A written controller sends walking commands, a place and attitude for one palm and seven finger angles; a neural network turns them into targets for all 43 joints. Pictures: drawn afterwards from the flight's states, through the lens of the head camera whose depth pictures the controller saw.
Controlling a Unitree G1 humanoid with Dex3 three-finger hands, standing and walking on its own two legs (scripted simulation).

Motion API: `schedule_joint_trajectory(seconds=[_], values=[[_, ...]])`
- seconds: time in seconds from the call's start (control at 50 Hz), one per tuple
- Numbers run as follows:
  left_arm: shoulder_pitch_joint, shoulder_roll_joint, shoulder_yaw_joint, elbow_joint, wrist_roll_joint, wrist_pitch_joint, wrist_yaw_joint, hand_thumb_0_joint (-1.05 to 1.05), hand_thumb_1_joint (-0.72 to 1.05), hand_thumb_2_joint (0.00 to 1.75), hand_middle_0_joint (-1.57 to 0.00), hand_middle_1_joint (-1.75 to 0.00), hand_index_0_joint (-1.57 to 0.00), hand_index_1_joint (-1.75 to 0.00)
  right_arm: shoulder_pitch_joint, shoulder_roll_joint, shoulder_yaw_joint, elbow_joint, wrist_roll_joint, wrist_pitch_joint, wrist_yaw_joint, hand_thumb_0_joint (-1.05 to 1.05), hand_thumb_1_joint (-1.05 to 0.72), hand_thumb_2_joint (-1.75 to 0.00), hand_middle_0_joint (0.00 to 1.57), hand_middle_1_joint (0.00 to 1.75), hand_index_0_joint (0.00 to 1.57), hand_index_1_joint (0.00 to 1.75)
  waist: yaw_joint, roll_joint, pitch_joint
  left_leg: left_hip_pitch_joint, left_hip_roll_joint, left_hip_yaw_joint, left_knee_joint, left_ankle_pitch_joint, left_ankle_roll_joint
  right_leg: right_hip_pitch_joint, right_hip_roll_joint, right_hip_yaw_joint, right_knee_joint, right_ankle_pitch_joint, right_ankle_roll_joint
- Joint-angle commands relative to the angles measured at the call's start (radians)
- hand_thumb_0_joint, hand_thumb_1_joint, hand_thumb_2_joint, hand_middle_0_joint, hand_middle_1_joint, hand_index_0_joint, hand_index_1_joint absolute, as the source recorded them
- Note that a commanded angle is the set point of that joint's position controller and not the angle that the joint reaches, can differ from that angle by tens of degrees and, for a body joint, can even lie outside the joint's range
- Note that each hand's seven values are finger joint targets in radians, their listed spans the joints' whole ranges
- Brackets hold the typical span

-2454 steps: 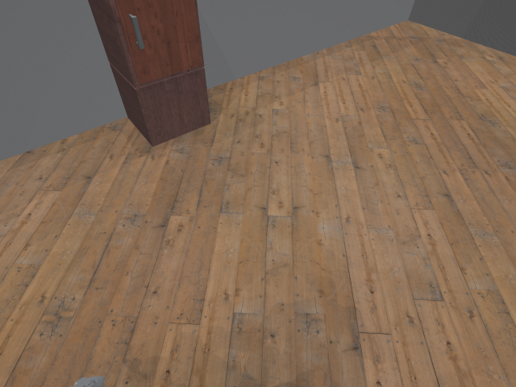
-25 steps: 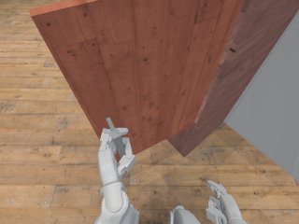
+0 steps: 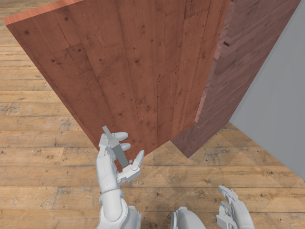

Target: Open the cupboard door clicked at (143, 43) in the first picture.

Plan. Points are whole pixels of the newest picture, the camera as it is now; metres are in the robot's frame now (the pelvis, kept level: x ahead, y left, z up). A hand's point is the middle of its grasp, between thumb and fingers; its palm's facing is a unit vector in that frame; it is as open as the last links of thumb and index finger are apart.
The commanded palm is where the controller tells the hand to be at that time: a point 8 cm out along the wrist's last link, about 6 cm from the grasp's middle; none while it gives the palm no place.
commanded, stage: open thumb and fingers to let go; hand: left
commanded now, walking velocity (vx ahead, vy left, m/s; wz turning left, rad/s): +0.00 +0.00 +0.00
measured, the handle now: (115, 147) +0.32 +0.11 +0.02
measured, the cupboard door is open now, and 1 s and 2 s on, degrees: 84 86 86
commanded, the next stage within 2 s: slide the hand sideways off the handle in 0.50 s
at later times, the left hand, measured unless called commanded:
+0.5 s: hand (130, 163) +0.28 +0.07 +0.02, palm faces +0.26 -0.97 -0.02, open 14.7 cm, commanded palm +0.24 +0.12 +0.02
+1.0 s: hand (123, 183) +0.23 +0.08 +0.03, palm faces -0.15 -0.99 +0.05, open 16.2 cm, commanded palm +0.20 +0.14 +0.02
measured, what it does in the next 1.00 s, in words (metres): stands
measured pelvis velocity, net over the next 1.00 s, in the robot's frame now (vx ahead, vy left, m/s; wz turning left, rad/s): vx -0.01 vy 0.04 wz -0.04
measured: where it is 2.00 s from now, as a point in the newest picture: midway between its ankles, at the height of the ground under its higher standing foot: outside the picture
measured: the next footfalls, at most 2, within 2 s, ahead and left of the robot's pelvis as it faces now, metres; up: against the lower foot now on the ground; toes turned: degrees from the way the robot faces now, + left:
none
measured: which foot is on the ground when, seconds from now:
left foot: down 0.00-1.00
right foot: down 0.00-1.00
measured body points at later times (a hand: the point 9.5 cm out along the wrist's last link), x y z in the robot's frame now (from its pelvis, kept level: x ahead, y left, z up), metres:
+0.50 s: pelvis -0.01 +0.01 +0.00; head +0.07 +0.00 +0.44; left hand +0.26 +0.12 +0.03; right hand +0.17 -0.20 -0.11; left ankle +0.01 +0.13 -0.63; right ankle +0.02 -0.04 -0.63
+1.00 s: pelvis -0.01 +0.04 -0.01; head +0.07 +0.03 +0.43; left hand +0.23 +0.13 +0.03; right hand +0.17 -0.19 -0.10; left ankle +0.01 +0.13 -0.63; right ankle +0.02 -0.04 -0.63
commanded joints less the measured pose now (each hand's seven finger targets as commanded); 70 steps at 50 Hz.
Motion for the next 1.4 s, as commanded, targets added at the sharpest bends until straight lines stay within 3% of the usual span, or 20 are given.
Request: schedule_joint_trajectory(seconds=[0.0,0.06,0.18,0.46,0.58,0.6,0.62,0.64,0.68,0.7,0.74,0.76,0.8,0.9,1.0,1.08,1.12,1.2,1.26,1.38], values=[[-0.134,-0.001,0.012,-0.196,0.013,-0.080,-0.003,0.00,-0.29,0.39,-0.32,-1.22,-0.32,-1.22,-0.030,-0.075,-0.033,-0.143,0.003,-0.045,-0.010,0.00,-0.90,-0.90,0.20,0.30,0.20,0.30,-0.028,-0.134,-0.278,-0.032,-0.011,-0.016,-0.053,0.156,0.024,0.407,-0.095,0.305,-0.281,0.365,0.133],[-0.090,-0.019,0.001,-0.188,0.010,-0.084,-0.008,0.00,-0.50,0.30,-0.30,-1.20,-0.30,-1.20,-0.030,-0.076,-0.035,-0.144,0.003,-0.045,-0.007,0.00,-0.90,-0.90,0.20,0.30,0.20,0.30,-0.021,-0.125,-0.289,-0.023,-0.012,-0.013,-0.063,0.158,0.023,0.411,-0.097,0.300,-0.278,0.375,0.134],[-0.136,0.000,0.019,-0.176,0.000,-0.090,-0.008,0.00,-0.50,0.30,-0.27,-1.00,-0.27,-1.00,-0.031,-0.082,-0.036,-0.141,0.005,-0.044,-0.009,0.00,-0.90,-0.90,0.20,0.30,0.20,0.30,-0.028,-0.142,-0.271,-0.025,-0.010,-0.013,-0.061,0.140,0.026,0.385,-0.094,0.298,-0.285,0.317,0.135],[-0.182,-0.055,-0.026,-0.152,0.028,-0.081,0.034,0.00,-0.50,0.30,-0.15,-0.30,-0.15,-0.30,-0.036,-0.083,-0.028,-0.151,0.002,-0.042,-0.008,0.00,-0.90,-0.90,0.20,0.30,0.20,0.30,-0.024,-0.083,-0.272,0.072,-0.009,-0.015,-0.099,0.176,0.036,0.287,-0.043,0.182,-0.234,0.276,0.103],[-0.223,-0.079,-0.043,-0.138,0.027,-0.072,0.043,0.00,-0.50,0.30,-0.15,-0.30,-0.15,-0.30,-0.045,-0.084,-0.024,-0.153,0.000,-0.042,-0.004,0.00,-0.90,-0.90,0.20,0.30,0.20,0.30,-0.026,-0.088,-0.256,0.084,-0.010,-0.018,-0.108,0.160,0.038,0.249,-0.031,0.157,-0.231,0.219,0.097],[-0.245,0.050,-0.214,-0.148,0.134,-0.105,-0.149,0.00,-0.50,0.30,-0.15,-0.30,-0.15,-0.30,0.005,-0.128,-0.024,-0.146,0.002,-0.039,0.000,0.00,-0.90,-0.90,0.20,0.30,0.20,0.30,-0.116,-0.115,-0.209,0.063,-0.005,-0.006,-0.064,0.169,0.054,0.223,-0.044,0.179,-0.204,0.305,0.105],[-0.287,0.111,-0.146,-0.225,0.098,-0.141,-0.256,0.00,-0.50,0.30,-0.15,-0.30,-0.15,-0.30,0.002,-0.118,-0.036,-0.167,0.011,-0.032,-0.001,0.00,-0.90,-0.90,0.20,0.30,0.20,0.30,-0.071,-0.059,-0.291,0.069,-0.008,-0.006,-0.060,0.181,0.056,0.267,-0.051,0.191,-0.189,0.328,0.093],[-0.264,0.120,-0.155,-0.250,0.074,-0.154,-0.339,0.00,-0.50,0.30,-0.15,-0.30,-0.15,-0.30,0.000,-0.119,-0.037,-0.183,0.016,-0.029,-0.004,0.00,-0.90,-0.90,0.20,0.30,0.20,0.30,-0.061,-0.038,-0.327,0.083,-0.010,-0.007,-0.058,0.191,0.057,0.289,-0.052,0.202,-0.181,0.350,0.090],[-0.219,0.103,-0.185,-0.262,-0.010,-0.155,-0.496,0.00,-0.50,0.30,-0.15,-0.30,-0.15,-0.30,0.000,-0.122,-0.033,-0.212,0.039,-0.031,-0.005,0.00,-0.90,-0.90,0.20,0.30,0.20,0.30,-0.073,-0.042,-0.290,0.089,-0.009,-0.016,-0.056,0.188,0.059,0.269,-0.049,0.204,-0.186,0.339,0.088],[-0.211,0.084,-0.182,-0.291,-0.070,-0.144,-0.548,0.00,-0.50,0.30,-0.15,-0.30,-0.15,-0.30,-0.002,-0.124,-0.033,-0.232,0.051,-0.034,-0.005,0.00,-0.90,-0.90,0.20,0.30,0.20,0.30,-0.068,-0.024,-0.294,0.107,-0.008,-0.023,-0.064,0.200,0.061,0.269,-0.043,0.195,-0.183,0.327,0.078],[-0.109,0.043,-0.157,-0.306,-0.168,-0.111,-0.582,0.00,-0.50,0.30,-0.15,-0.30,-0.15,-0.30,-0.005,-0.124,-0.032,-0.263,0.070,-0.036,-0.006,0.00,-0.90,-0.90,0.20,0.30,0.20,0.30,-0.047,-0.061,-0.272,0.126,-0.004,-0.033,-0.088,0.188,0.058,0.253,-0.029,0.166,-0.191,0.273,0.079],[-0.065,0.037,-0.141,-0.315,-0.195,-0.091,-0.579,0.00,-0.50,0.30,-0.15,-0.30,-0.15,-0.30,-0.004,-0.126,-0.032,-0.282,0.075,-0.034,-0.005,0.00,-0.90,-0.90,0.20,0.30,0.20,0.30,-0.039,-0.088,-0.260,0.120,-0.004,-0.033,-0.098,0.175,0.058,0.253,-0.026,0.157,-0.198,0.240,0.081],[-0.021,0.062,-0.101,-0.341,-0.194,-0.071,-0.538,0.00,-0.50,0.30,-0.15,-0.30,-0.15,-0.30,-0.008,-0.131,-0.032,-0.298,0.074,-0.029,-0.003,0.00,-0.90,-0.90,0.20,0.30,0.20,0.30,-0.020,-0.071,-0.255,0.117,-0.003,-0.039,-0.105,0.188,0.055,0.230,-0.018,0.134,-0.173,0.221,0.075],[0.122,0.117,-0.070,-0.401,-0.099,-0.078,-0.435,0.00,-0.50,0.30,-0.15,-0.30,-0.15,-0.30,0.012,-0.127,-0.037,-0.324,0.058,-0.017,0.013,0.00,-0.90,-0.90,0.20,0.30,0.20,0.30,-0.004,-0.078,-0.246,0.099,-0.001,-0.041,-0.095,0.215,0.046,0.194,-0.012,0.121,-0.124,0.240,0.070],[0.177,0.142,-0.076,-0.446,-0.045,-0.084,-0.419,0.00,-0.50,0.30,-0.15,-0.30,-0.15,-0.30,0.010,-0.124,-0.036,-0.345,0.057,0.001,0.018,0.00,-0.90,-0.90,0.20,0.30,0.20,0.30,-0.011,-0.059,-0.212,0.080,-0.001,-0.041,-0.085,0.176,0.042,0.147,-0.009,0.124,-0.111,0.196,0.067],[0.190,0.144,-0.072,-0.492,-0.066,-0.090,-0.431,0.00,-0.50,0.30,-0.15,-0.30,-0.15,-0.30,0.004,-0.122,-0.031,-0.356,0.061,0.006,0.008,0.00,-0.90,-0.90,0.20,0.30,0.20,0.30,-0.014,-0.036,-0.202,0.090,0.000,-0.044,-0.087,0.145,0.039,0.123,-0.005,0.121,-0.113,0.162,0.069],[0.188,0.153,-0.062,-0.533,-0.081,-0.097,-0.440,0.00,-0.50,0.30,-0.15,-0.30,-0.15,-0.30,0.006,-0.123,-0.032,-0.353,0.061,0.002,0.003,0.00,-0.90,-0.90,0.20,0.30,0.20,0.30,-0.010,-0.020,-0.237,0.109,0.001,-0.053,-0.084,0.181,0.038,0.126,-0.004,0.115,-0.097,0.190,0.068],[0.294,0.165,-0.049,-0.551,-0.112,-0.097,-0.479,0.00,-0.50,0.30,-0.15,-0.30,-0.15,-0.30,0.011,-0.126,-0.031,-0.363,0.064,-0.003,-0.001,0.00,-0.90,-0.90,0.20,0.30,0.20,0.30,-0.001,-0.027,-0.247,0.108,0.002,-0.056,-0.083,0.228,0.036,0.151,0.002,0.108,-0.088,0.233,0.067],[0.327,0.163,-0.059,-0.543,-0.119,-0.086,-0.514,0.00,-0.50,0.30,-0.15,-0.30,-0.15,-0.30,0.018,-0.128,-0.034,-0.362,0.067,-0.005,-0.004,0.00,-0.90,-0.90,0.20,0.30,0.20,0.30,-0.019,-0.057,-0.228,0.092,0.003,-0.050,-0.066,0.216,0.040,0.142,0.000,0.112,-0.093,0.244,0.077],[0.384,0.221,0.025,-0.576,-0.144,-0.090,-0.546,0.00,-0.50,0.30,-0.15,-0.30,-0.15,-0.30,0.006,-0.120,-0.039,-0.364,0.069,-0.008,-0.015,0.00,-0.90,-0.90,0.20,0.30,0.20,0.30,0.005,-0.052,-0.226,0.054,-0.003,-0.039,-0.052,0.201,0.039,0.164,0.001,0.124,-0.088,0.237,0.076]])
